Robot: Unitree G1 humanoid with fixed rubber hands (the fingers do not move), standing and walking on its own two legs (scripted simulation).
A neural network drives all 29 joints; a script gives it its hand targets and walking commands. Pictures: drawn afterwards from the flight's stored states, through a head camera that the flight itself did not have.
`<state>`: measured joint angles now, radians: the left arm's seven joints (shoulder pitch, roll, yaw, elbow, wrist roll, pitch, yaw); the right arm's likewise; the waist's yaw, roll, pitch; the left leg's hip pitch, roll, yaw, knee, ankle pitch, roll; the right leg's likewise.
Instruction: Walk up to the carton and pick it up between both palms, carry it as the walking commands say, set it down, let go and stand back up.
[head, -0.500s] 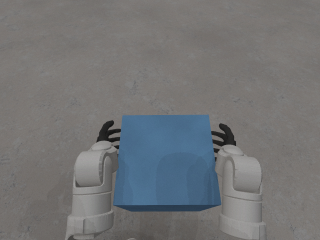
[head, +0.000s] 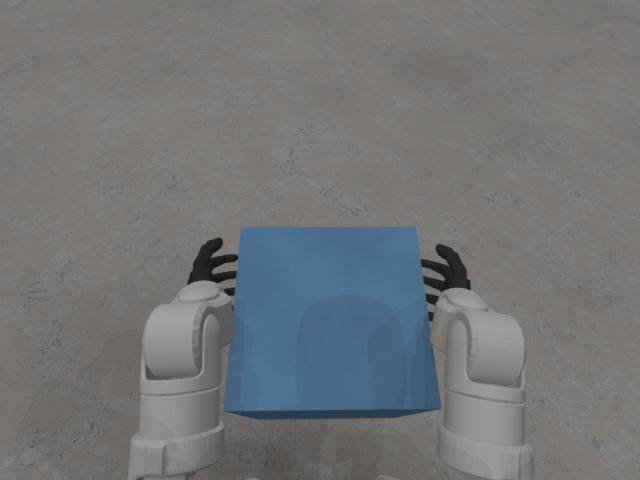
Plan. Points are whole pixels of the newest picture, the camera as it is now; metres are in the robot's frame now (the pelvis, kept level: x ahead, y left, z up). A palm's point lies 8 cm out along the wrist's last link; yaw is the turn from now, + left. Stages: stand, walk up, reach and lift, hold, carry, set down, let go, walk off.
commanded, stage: carry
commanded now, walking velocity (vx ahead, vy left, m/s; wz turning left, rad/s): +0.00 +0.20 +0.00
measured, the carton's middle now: (327, 334) +0.31 +0.01 -0.03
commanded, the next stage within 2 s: none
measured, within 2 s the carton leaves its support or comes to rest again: neither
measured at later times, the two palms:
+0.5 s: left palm (78, 335) +0.24 +0.28 +0.07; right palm (348, 357) +0.24 -0.01 +0.08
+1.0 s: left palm out of the picture +0.17 +0.37 +0.09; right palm (239, 460) +0.14 +0.09 +0.08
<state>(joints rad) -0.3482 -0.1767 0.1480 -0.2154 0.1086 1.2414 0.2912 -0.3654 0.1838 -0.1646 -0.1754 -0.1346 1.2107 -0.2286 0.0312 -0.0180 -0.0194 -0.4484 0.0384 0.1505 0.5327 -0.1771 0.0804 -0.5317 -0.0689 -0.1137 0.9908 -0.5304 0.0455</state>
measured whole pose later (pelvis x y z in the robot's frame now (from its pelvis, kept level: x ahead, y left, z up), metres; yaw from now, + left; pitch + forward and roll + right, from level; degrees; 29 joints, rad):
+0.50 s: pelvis -0.06 +0.14 -0.01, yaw +1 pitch +4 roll +2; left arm -0.36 -0.18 0.17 -0.16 0.19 1.20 0.18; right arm -0.36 0.18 -0.15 -0.18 -0.09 1.21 -0.30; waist -0.04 -0.07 -0.02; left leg -0.40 0.03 0.10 0.54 -0.18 -0.02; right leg -0.45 -0.23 -0.06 0.67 -0.34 0.10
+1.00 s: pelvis -0.14 +0.25 +0.00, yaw +1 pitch +3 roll +2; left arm -0.39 -0.19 0.16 -0.08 0.15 1.22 0.22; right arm -0.32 0.17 -0.17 -0.20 -0.09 1.26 -0.32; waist -0.06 0.01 -0.04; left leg -0.54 0.05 0.03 0.88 -0.37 -0.04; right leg -0.37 -0.15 -0.12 0.54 -0.21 0.03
